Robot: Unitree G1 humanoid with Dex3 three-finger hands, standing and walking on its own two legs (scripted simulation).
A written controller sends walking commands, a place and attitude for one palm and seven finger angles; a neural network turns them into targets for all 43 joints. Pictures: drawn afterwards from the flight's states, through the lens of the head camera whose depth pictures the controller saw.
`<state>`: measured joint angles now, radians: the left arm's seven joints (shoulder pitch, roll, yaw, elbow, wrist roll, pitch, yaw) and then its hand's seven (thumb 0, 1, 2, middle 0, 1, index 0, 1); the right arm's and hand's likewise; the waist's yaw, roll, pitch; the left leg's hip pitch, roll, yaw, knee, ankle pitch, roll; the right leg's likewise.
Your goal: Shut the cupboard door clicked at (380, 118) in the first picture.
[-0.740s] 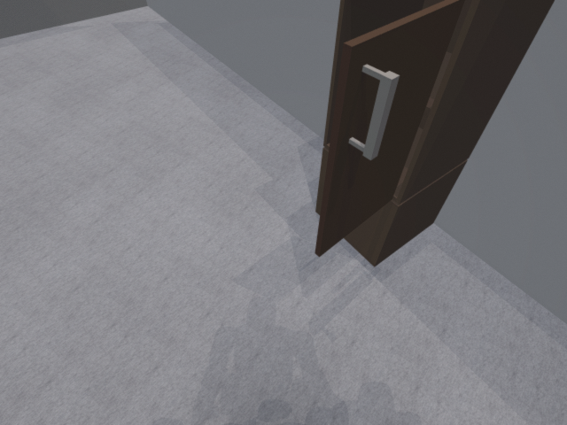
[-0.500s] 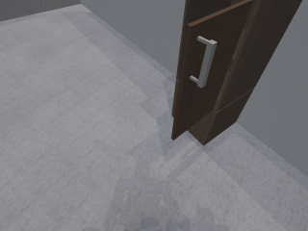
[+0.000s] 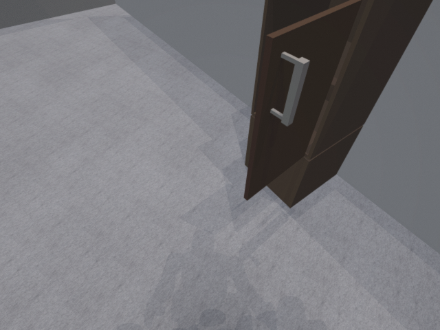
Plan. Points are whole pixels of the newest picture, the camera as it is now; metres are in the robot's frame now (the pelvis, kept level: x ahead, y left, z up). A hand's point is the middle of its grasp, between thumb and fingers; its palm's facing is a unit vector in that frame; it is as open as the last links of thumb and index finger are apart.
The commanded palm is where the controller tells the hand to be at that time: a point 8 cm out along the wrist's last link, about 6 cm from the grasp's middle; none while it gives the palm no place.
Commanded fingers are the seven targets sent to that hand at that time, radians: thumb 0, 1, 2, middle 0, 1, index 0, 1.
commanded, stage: look at it before walking up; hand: left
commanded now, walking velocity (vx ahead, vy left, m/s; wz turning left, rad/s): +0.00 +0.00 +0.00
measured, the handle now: (286, 90) +0.61 -0.12 +0.11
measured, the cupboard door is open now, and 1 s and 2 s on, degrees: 95 95 95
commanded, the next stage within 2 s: walk around to get in front in 0.10 s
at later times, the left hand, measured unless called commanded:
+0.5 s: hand out of the picture +0.03 +0.19 -0.18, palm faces -0.05 -0.97 -0.23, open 7.4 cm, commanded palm none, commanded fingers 0.00 0.90 0.90 -0.20 -0.30 -0.20 -0.30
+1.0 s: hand out of the picture +0.07 +0.15 -0.17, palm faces -0.27 -0.93 -0.25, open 7.4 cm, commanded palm none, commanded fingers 0.00 0.90 0.90 -0.20 -0.30 -0.20 -0.30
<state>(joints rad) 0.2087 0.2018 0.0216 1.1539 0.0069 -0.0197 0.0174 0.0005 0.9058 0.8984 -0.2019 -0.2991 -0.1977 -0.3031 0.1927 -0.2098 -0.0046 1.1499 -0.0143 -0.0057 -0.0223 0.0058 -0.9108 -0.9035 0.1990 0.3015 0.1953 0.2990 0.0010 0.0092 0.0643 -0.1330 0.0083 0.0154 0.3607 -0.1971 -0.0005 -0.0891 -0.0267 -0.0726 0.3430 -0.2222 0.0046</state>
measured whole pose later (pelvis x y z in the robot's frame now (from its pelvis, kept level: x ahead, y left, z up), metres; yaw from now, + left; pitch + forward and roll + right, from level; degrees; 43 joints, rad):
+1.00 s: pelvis -0.01 -0.03 +0.00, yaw -22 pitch +2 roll +2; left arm 0.26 0.16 0.07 0.98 0.02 0.02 0.01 0.00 0.90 0.90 -0.20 -0.30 -0.20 -0.30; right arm 0.04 -0.23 -0.07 0.93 -0.01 0.06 -0.03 0.01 -0.91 -0.90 0.20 0.30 0.19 0.30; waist 0.04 0.01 0.13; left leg -0.49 0.03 -0.05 1.05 -0.40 -0.07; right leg -0.25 0.08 0.12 0.47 -0.24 -0.06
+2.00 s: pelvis +0.05 +0.02 -0.02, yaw -59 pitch +1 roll -2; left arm 0.14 0.23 0.08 0.91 0.02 0.07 -0.01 0.00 0.90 0.90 -0.20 -0.30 -0.20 -0.30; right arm 0.18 -0.19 -0.02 0.87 -0.02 0.00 -0.03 0.01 -0.91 -0.90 0.20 0.30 0.20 0.30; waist 0.00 -0.04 0.12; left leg -0.32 0.07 0.09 0.65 -0.33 0.02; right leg -0.41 0.05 0.07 0.91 -0.51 0.02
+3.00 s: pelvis +0.06 -0.02 -0.01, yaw -94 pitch +1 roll -2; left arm 0.17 0.25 0.10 0.92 0.02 0.07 -0.04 0.00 0.91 0.90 -0.20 -0.30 -0.19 -0.30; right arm 0.22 -0.18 -0.03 0.88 -0.03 0.01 -0.03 0.01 -0.91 -0.90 0.20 0.30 0.20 0.30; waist 0.02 0.00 0.10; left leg -0.21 0.13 0.19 0.50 -0.29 -0.01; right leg -0.45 -0.04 -0.04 0.97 -0.43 0.05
